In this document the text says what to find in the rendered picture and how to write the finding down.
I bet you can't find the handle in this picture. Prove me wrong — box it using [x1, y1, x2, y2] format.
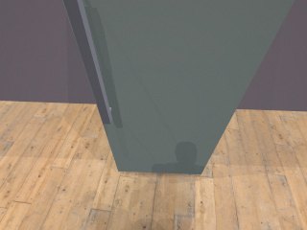
[63, 0, 112, 125]

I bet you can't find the fridge door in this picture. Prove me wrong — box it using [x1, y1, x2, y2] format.
[62, 0, 295, 174]

